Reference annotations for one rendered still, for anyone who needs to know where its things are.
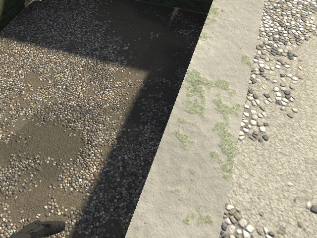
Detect robot left hand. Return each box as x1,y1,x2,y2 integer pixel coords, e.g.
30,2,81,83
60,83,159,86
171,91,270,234
9,220,65,238

